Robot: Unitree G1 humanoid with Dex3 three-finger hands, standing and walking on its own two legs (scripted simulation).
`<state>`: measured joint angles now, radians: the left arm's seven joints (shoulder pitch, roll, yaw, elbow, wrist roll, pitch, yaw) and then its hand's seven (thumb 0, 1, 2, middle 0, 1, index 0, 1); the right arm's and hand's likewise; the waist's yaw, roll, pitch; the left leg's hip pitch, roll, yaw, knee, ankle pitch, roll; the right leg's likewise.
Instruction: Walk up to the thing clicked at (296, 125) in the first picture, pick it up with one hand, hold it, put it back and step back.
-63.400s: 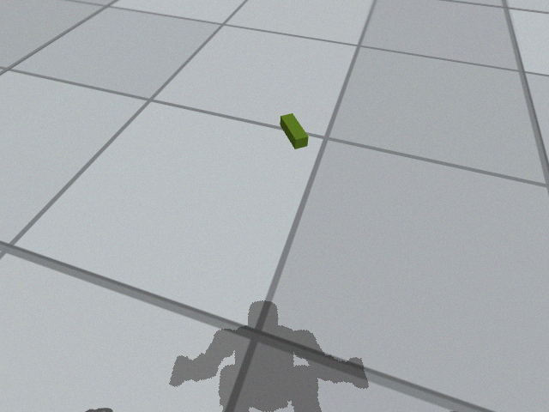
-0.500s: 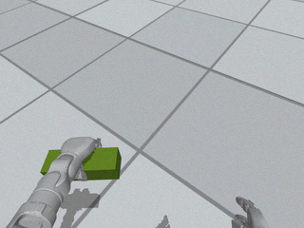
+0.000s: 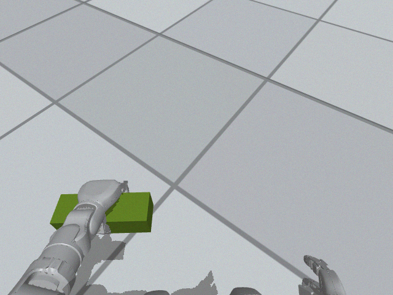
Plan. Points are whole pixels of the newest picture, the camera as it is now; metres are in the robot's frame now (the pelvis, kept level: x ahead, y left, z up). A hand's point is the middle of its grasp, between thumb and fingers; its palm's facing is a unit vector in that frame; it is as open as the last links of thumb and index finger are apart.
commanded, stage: crouch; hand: left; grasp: from above
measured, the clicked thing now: (106, 213) +0.30 +0.23 -0.11
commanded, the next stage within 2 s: lower in 1.96 s
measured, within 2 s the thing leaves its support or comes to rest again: neither
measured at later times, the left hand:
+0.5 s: hand (132, 208) +0.39 +0.22 -0.30, palm faces -0.42 +0.05 -0.91, open 10.6 cm
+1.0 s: hand (148, 214) +0.44 +0.21 -0.50, palm faces -0.44 +0.00 -0.90, open 10.4 cm
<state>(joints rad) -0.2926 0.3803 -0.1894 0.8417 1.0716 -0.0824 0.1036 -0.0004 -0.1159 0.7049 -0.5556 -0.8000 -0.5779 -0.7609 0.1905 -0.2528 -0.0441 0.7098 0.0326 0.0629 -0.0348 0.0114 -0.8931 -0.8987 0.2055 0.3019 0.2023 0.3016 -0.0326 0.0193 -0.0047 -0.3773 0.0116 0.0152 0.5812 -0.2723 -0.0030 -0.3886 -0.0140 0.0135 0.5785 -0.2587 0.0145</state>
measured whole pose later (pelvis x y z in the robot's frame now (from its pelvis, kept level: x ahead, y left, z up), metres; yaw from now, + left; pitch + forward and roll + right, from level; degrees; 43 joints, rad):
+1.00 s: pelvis -0.06 +0.00 -0.33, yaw -3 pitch +40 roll -5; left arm -1.02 0.61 0.05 1.42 1.29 -0.14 0.38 0.00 -0.08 0.60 -0.63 -0.68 -0.65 -0.63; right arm 0.20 -0.25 0.02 0.72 -0.12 -0.06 0.08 0.00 -0.91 -0.90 0.21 0.30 0.20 0.30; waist -0.28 0.02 -0.13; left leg -2.08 0.01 -0.08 2.07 -0.69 0.00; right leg -2.05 -0.01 -0.04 2.01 -0.66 0.02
